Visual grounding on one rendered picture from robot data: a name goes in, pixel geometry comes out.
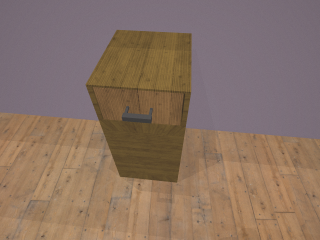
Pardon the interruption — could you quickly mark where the handle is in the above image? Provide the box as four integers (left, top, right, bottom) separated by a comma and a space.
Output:
121, 106, 153, 124

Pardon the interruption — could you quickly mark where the cabinet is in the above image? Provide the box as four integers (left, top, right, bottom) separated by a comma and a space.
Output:
85, 30, 192, 183

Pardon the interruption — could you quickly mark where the drawer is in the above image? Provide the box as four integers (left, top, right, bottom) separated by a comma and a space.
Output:
93, 87, 184, 126

